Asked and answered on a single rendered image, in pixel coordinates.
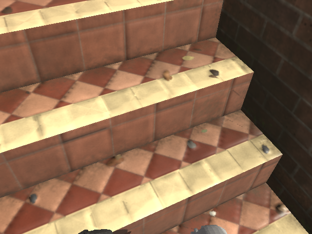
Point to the right robot thigh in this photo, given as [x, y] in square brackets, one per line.
[209, 229]

